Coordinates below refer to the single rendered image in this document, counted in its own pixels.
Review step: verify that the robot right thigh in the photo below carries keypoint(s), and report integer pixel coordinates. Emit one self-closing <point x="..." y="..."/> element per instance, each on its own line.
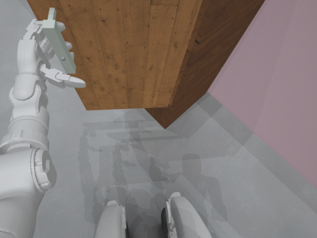
<point x="188" y="223"/>

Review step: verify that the robot left thigh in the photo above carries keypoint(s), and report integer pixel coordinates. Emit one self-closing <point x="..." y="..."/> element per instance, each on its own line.
<point x="112" y="222"/>

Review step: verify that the left robot hand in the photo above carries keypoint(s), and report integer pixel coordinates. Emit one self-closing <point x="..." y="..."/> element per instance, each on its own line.
<point x="31" y="56"/>

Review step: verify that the handle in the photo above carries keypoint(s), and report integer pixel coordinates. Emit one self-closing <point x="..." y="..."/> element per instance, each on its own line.
<point x="55" y="38"/>

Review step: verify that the robot thigh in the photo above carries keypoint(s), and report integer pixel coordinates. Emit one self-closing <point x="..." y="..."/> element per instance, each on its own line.
<point x="188" y="223"/>
<point x="112" y="222"/>

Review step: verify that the cupboard door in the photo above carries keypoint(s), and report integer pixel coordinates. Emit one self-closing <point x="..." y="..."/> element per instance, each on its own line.
<point x="128" y="52"/>

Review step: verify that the robot left forearm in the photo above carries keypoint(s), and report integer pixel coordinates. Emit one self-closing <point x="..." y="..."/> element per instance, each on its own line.
<point x="29" y="124"/>

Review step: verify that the left robot upper arm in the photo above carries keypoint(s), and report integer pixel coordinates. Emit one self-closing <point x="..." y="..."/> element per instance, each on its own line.
<point x="25" y="176"/>

